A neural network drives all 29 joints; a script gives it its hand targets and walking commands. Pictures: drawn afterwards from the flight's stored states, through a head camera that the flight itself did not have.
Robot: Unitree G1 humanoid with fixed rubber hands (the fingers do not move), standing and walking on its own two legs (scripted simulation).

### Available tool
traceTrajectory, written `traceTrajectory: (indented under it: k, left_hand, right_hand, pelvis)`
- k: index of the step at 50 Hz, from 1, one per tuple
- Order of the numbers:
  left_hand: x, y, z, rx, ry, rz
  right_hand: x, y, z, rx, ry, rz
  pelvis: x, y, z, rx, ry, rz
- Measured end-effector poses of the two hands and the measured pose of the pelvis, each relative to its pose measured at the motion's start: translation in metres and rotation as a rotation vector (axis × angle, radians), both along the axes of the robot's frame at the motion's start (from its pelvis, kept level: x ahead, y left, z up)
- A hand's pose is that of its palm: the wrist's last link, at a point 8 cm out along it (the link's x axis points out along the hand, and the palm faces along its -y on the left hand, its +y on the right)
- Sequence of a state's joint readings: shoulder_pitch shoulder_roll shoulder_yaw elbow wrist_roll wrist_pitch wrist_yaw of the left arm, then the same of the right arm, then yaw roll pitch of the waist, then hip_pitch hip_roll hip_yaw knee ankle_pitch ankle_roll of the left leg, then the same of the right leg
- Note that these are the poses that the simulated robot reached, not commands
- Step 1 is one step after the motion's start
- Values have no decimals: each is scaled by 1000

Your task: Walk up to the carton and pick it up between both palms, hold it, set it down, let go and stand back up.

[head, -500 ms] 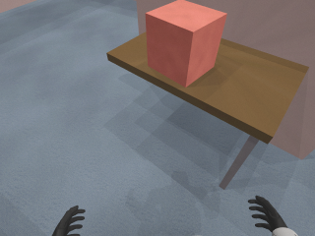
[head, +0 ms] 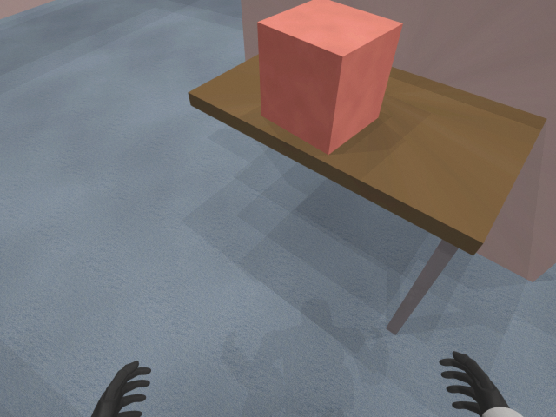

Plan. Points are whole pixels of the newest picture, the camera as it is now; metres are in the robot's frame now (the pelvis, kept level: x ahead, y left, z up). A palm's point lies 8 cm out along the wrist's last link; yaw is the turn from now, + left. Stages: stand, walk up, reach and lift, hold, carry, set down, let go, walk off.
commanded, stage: stand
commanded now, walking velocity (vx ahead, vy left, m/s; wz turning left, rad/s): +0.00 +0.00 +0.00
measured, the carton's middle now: (324, 74) +0.91 -0.13 +0.01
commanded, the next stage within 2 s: walk up in 1.34 s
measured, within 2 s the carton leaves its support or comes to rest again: neither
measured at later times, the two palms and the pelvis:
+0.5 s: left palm out of the picture +0.13 +0.27 -0.09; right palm (492, 412) +0.13 -0.28 -0.07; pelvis +0.00 +0.00 +0.00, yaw +0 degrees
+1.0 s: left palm out of the picture +0.12 +0.27 -0.09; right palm (494, 415) +0.13 -0.28 -0.07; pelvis +0.00 +0.00 +0.00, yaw +0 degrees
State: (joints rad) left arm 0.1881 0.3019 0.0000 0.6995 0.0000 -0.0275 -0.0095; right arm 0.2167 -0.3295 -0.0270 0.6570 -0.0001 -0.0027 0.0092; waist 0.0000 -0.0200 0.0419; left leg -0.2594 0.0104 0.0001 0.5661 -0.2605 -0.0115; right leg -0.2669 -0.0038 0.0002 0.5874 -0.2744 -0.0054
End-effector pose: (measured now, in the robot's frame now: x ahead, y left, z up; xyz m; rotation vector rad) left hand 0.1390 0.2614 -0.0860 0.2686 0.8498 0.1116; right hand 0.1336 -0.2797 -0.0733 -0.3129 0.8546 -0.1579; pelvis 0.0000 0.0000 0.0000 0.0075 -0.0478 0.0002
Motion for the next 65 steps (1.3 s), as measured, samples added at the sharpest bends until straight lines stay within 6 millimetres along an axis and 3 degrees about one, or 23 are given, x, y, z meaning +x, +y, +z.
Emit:
traceTrajectory:
  k: [40, 65]
  left_hand:
    - [-18, 7, -9, -4, 66, 20]
    - [-13, 5, -8, -2, 72, 20]
  right_hand:
    - [-9, 0, 0, -8, 28, -12]
    - [-7, -2, -2, -7, 42, -14]
  pelvis:
    - [-2, 3, 2, -4, -5, 0]
    - [2, 1, 3, -2, 3, 0]
